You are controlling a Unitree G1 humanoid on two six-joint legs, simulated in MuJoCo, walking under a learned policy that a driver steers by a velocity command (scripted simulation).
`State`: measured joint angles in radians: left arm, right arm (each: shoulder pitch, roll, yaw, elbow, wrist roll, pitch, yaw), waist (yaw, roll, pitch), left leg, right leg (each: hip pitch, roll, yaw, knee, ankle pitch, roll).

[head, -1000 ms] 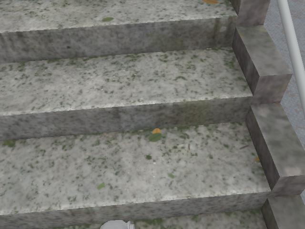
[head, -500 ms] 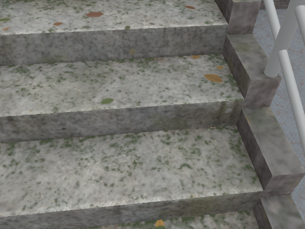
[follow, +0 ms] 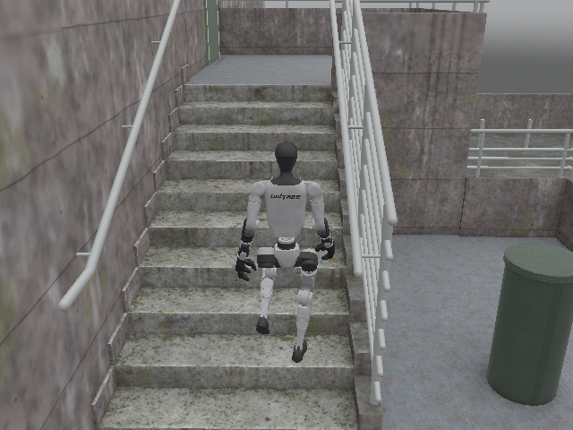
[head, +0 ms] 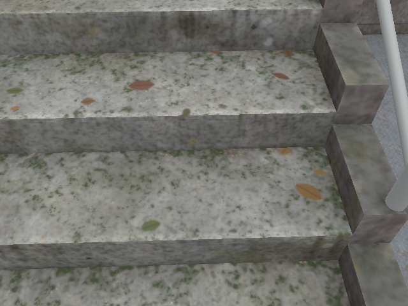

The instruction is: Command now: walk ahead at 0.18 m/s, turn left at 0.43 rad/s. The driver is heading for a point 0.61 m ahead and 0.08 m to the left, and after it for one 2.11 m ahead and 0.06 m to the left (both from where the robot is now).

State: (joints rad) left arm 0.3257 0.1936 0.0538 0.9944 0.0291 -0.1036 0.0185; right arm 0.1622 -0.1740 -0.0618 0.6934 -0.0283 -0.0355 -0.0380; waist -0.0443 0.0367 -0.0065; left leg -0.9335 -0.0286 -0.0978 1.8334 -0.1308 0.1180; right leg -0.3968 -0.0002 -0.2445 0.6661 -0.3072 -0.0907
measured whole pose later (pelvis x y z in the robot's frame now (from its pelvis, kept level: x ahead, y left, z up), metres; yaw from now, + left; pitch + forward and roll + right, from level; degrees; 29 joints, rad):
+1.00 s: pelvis +0.25 +0.13 +0.16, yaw -1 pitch -1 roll +1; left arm 0.24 0.17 0.06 0.64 0.02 0.08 0.03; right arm 0.24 -0.20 -0.04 0.67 -0.05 -0.01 -0.07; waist -0.04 0.03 0.04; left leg -0.36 0.10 0.32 0.63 -0.25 0.08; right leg -0.49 -0.07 -0.07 0.93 -0.41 0.03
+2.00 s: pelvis +0.59 +0.06 +0.23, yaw -2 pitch +3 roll -2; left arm 0.03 0.12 0.01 0.57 0.01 -0.02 0.03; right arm 0.41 -0.19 -0.09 0.82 -0.02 -0.10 0.04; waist -0.03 0.02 0.02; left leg -0.40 -0.05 -0.16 1.26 -0.10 0.07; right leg -0.77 -0.04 -0.17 1.14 -0.43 -0.08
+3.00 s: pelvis +1.22 +0.12 +0.51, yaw +2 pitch +4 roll -2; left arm 0.07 0.11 -0.03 0.70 0.01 -0.01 0.00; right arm 0.50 -0.14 -0.02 0.99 0.02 -0.13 -0.03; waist -0.01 -0.01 -0.03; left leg -0.10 0.04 0.12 0.69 -0.15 0.06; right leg -0.80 0.09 -0.20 1.16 -0.46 -0.20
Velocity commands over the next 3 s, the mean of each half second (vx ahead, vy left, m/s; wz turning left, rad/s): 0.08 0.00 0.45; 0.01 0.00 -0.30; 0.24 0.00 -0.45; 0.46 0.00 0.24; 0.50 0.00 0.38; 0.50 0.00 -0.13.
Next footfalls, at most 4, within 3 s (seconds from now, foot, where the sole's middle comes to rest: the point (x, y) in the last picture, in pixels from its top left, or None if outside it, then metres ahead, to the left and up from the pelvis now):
0.38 left None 0.35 0.23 -0.60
1.06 right None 0.33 0.02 -0.60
1.52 left None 0.45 0.21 -0.60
1.92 right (219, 191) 0.72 -0.04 -0.45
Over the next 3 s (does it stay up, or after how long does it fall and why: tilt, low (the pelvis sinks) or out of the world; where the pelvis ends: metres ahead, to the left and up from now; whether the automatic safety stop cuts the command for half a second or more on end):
stays up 1.22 0.12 0.51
